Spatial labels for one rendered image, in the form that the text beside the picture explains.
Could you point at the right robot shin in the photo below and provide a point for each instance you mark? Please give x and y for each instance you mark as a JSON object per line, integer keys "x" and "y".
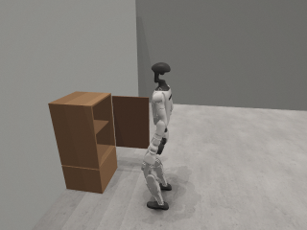
{"x": 160, "y": 173}

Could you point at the left robot hand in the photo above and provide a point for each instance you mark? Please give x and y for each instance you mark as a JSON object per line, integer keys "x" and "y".
{"x": 150, "y": 160}

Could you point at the left robot forearm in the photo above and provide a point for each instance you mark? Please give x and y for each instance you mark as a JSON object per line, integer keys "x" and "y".
{"x": 159, "y": 133}

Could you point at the right robot upper arm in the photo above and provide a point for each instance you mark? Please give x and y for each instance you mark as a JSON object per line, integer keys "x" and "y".
{"x": 172, "y": 106}

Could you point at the robot left foot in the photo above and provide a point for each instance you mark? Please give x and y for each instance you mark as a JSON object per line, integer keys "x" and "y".
{"x": 154, "y": 205}

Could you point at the cupboard door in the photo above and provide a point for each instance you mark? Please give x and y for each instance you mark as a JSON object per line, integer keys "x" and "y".
{"x": 131, "y": 116}

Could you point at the left robot upper arm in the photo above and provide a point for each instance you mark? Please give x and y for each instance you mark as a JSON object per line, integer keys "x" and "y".
{"x": 159, "y": 103}

